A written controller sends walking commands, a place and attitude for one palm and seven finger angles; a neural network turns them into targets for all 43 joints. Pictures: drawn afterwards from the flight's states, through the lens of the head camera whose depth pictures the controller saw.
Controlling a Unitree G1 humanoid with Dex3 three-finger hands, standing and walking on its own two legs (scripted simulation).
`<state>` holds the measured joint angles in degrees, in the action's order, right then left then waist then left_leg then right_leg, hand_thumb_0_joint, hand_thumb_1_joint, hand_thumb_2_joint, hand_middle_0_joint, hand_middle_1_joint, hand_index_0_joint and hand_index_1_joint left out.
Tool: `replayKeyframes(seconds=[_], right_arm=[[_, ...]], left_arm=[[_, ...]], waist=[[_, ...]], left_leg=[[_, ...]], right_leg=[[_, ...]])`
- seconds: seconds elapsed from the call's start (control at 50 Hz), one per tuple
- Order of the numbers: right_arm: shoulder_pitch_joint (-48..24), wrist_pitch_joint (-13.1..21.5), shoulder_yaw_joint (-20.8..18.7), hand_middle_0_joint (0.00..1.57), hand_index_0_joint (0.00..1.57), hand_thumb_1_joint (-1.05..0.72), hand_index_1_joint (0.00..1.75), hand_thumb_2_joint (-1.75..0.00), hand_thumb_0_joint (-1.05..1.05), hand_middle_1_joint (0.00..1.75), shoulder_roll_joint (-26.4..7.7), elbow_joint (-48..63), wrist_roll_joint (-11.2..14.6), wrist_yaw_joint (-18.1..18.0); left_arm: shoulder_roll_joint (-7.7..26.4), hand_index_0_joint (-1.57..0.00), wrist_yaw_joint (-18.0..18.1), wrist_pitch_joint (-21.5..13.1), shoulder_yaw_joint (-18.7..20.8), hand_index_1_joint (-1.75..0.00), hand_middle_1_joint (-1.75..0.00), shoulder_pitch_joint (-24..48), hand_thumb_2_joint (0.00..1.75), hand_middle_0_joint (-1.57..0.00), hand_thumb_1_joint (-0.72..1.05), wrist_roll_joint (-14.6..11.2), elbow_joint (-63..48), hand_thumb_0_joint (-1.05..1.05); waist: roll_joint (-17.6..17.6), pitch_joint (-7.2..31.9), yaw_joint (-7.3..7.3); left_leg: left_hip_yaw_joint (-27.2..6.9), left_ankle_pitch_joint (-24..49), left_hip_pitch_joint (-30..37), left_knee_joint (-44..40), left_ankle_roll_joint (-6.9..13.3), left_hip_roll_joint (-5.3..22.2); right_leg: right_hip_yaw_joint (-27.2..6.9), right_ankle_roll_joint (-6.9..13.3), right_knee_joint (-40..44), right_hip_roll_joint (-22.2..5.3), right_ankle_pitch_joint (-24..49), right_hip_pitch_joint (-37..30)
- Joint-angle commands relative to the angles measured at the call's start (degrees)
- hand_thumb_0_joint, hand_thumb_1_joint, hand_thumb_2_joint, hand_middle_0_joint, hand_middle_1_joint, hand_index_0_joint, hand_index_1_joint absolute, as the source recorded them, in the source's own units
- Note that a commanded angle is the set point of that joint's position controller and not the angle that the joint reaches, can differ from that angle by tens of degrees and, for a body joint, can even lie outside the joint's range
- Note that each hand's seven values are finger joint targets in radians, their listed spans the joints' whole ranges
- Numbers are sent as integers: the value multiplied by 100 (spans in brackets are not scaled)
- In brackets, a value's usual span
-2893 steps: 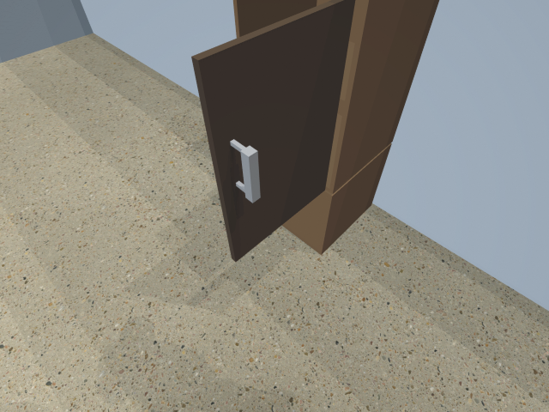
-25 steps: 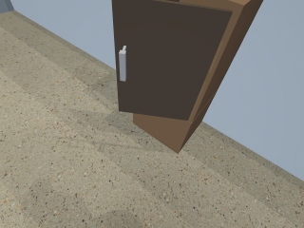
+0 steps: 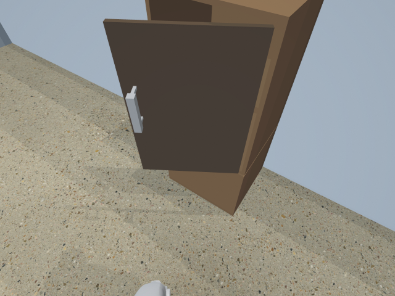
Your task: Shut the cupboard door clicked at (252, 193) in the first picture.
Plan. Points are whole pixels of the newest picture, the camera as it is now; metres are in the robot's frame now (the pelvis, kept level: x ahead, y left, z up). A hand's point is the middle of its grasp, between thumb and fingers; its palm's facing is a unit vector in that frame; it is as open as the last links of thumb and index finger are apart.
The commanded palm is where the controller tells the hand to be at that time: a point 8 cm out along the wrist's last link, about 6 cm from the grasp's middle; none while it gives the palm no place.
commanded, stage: take the last steps up to it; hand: left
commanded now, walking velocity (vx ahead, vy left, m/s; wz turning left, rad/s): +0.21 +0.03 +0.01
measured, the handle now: (136, 109) +0.62 +0.21 +0.00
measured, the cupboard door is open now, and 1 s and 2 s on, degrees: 31 31 31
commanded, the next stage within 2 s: come to a stop and stand still in 0.16 s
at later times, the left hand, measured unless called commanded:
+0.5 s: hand (114, 277) +0.20 +0.21 -0.18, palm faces +0.02 -0.97 -0.22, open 7.4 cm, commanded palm none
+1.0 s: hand (99, 291) +0.17 +0.24 -0.18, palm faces +0.01 -0.97 -0.25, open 7.4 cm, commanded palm none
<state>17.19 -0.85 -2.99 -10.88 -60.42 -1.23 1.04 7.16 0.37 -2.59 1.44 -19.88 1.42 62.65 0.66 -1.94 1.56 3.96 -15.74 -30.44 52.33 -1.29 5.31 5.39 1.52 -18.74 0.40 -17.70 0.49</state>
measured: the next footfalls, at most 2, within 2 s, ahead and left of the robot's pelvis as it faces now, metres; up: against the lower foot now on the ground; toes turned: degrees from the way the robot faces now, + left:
left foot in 0.16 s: +0.21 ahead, +0.13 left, +0.00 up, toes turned +7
right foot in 0.52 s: +0.20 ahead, -0.10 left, +0.00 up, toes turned -1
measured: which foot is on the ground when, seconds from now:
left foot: up 0.00-0.14, down 0.16-0.56, up 0.58-0.86, down 0.88-1.00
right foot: down 0.00-0.16, up 0.18-0.50, down 0.52-1.00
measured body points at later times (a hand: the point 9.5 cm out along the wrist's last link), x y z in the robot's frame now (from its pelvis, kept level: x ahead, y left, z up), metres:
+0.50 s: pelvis +0.13 +0.02 -0.01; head +0.15 +0.03 +0.44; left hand +0.20 +0.27 -0.16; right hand +0.17 -0.21 -0.16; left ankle +0.17 +0.13 -0.74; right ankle +0.16 -0.10 -0.73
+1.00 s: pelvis +0.12 +0.05 -0.02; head +0.11 +0.05 +0.43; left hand +0.17 +0.29 -0.16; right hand +0.19 -0.20 -0.15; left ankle +0.09 +0.14 -0.74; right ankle +0.16 -0.10 -0.74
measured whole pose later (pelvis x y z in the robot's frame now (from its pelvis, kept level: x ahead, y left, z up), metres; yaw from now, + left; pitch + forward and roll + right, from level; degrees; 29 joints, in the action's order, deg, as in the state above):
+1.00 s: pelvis +0.12 +0.05 -0.02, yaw -2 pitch -3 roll +0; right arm 12.4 -1.6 -2.4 -10.8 -52.8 -0.9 -1.3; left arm 11.2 2.9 3.1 1.0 -14.1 1.3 57.1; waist -0.4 -1.2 -0.8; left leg 5.2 -22.1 -10.3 34.7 2.0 -0.2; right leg 0.7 0.7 -36.9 -3.5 -18.2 19.1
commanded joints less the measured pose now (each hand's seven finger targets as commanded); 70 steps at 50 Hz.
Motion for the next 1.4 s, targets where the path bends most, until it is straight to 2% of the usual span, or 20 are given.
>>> replayKeyframes(seconds=[0.0,0.06,0.1,0.14,0.16,0.22,0.3,0.46,0.5,0.56,0.66,0.74,0.82,0.84,0.88,0.92,0.98,1.02,1.1,1.38], right_arm=[[-453,204,39,20,20,-90,30,-90,0,30,-108,509,25,25],[-370,284,24,20,20,-90,30,-90,0,30,-153,515,21,4],[523,353,-18,20,20,-90,30,-90,0,30,-375,224,-30,-64],[1577,391,-201,20,20,-90,30,-90,0,30,-1278,-15,-123,-197],[1575,320,-183,20,20,-90,30,-90,0,30,-1333,12,-50,-252],[329,339,-26,20,20,-90,30,-90,0,30,-743,356,-12,-273],[-278,335,117,20,20,-90,30,-90,0,30,-438,425,-35,-341],[-644,15,-77,20,20,-90,30,-90,0,30,-741,445,17,-307],[-514,-19,-99,20,20,-90,30,-90,0,30,-577,443,47,-270],[-141,-134,-75,20,20,-90,30,-90,0,30,-175,434,68,-224],[-451,-174,-76,20,20,-90,30,-90,0,30,-333,520,101,-277],[-576,-144,-34,20,20,-90,30,-90,0,30,-289,589,109,-265],[26,-79,-5,20,20,-90,30,-90,0,30,-236,353,113,-250],[-78,115,-130,20,20,-90,30,-90,0,30,-702,742,151,-262],[-355,116,-119,20,20,-90,30,-90,0,30,-781,1026,34,-278],[-517,60,-52,20,20,-90,30,-90,0,30,-717,1211,-34,-269],[-660,70,39,20,20,-90,30,-90,0,30,-714,1351,10,-263],[-625,80,72,20,20,-90,30,-90,0,30,-679,1348,9,-221],[-315,124,53,20,20,-90,30,-90,0,30,-785,1260,21,-178],[187,218,164,20,20,-90,30,-90,0,30,-619,654,41,-196]], left_arm=[[901,-20,70,-168,186,-30,-30,-245,90,-20,90,-20,-94,0],[969,-20,94,-141,231,-30,-30,-182,90,-20,90,1,-23,0],[920,-20,108,-110,234,-30,-30,-159,90,-20,90,-36,-7,0],[491,-20,80,-37,156,-30,-30,-793,90,-20,90,-132,-68,0],[543,-20,90,-19,115,-30,-30,-521,90,-20,90,-92,-225,0],[531,-20,7,44,144,-30,-30,96,90,-20,90,-14,-346,0],[169,-20,44,295,89,-30,-30,-223,90,-20,90,-41,-211,0],[641,-20,89,473,229,-30,-30,-187,90,-20,90,42,-427,0],[912,-20,113,386,249,-30,-30,-6,90,-20,90,59,-581,0],[1330,-20,126,265,270,-30,-30,478,90,-20,90,33,-743,0],[1288,-20,245,263,337,-30,-30,551,90,-20,90,47,-784,0],[1357,-20,278,307,398,-30,-30,507,90,-20,90,59,-796,0],[1308,-20,245,351,383,-30,-30,786,90,-20,90,13,-747,0],[1370,-20,500,214,257,-30,-30,442,90,-20,90,-69,-843,0],[1045,-20,367,317,157,-30,-30,487,90,-20,90,-106,-1026,0],[917,-20,295,408,68,-30,-30,631,90,-20,90,-31,-1096,0],[854,-20,192,490,13,-30,-30,468,90,-20,90,6,-991,0],[876,-20,132,418,-13,-30,-30,351,90,-20,90,29,-913,0],[1029,-20,107,376,-22,-30,-30,295,90,-20,90,14,-958,0],[1019,-20,114,183,-59,-30,-30,183,90,-20,90,-47,-660,0]], waist=[[-656,-538,-122],[-637,-430,-28],[-310,59,356],[1800,1202,453],[1497,1227,474],[817,28,104],[299,120,-305],[408,-136,-414],[-71,-76,-328],[-1043,388,-90],[-761,680,-271],[-833,822,-386],[-984,908,-84],[432,1975,25],[1518,1558,-181],[1655,555,-203],[746,-791,-347],[82,-956,-352],[142,-780,-224],[-264,-209,-107]], left_leg=[[162,410,-170,-844,52,-72],[202,455,474,-1482,184,-196],[252,1044,1938,-2198,251,-440],[-2286,2201,4117,-2782,1071,1514],[-2760,1730,3846,-3340,1392,1862],[-2043,-41,1870,-3978,1232,1552],[-819,1645,1050,-3873,981,1119],[-696,681,701,-3260,813,975],[-370,562,946,-2603,448,389],[31,-1209,1214,-856,55,-507],[-514,-1659,361,627,-59,-560],[-448,-1506,557,-300,-126,-516],[-229,143,1906,-2779,-76,-547],[70,911,2273,-2827,-103,-269],[-581,2756,2616,-2627,319,415],[-699,2897,2175,-2692,576,631],[-912,863,524,-3397,648,637],[-843,-261,511,-3463,512,276],[-941,-1748,687,-3832,469,106],[-596,-622,1586,-3487,407,-78]], right_leg=[[-634,774,645,-1434,2550,277],[-535,677,152,-1472,3025,232],[-231,459,-1189,-1165,3434,538],[246,47,-3874,62,-1152,2415],[-284,148,-4829,107,-1906,2656],[-574,105,-5245,-524,-889,2944],[-548,-170,-3339,-561,-446,1757],[-337,-178,-1531,-295,684,1176],[-988,13,-848,-629,1593,1384],[-2059,961,-213,-1945,3508,1401],[-1768,1232,-644,-1960,5443,256],[-1629,1134,-703,-1887,5108,-29],[-1327,604,-1040,-1437,3504,551],[-1221,304,-1883,-1267,4748,-74],[-501,89,-2051,-668,1683,1179],[-274,-2,-1823,-283,27,1862],[-415,-11,-1962,-254,-295,1666],[-616,15,-1343,-280,334,1634],[-834,16,-1031,-264,-7,1715],[-1340,73,-401,-539,20,1670]])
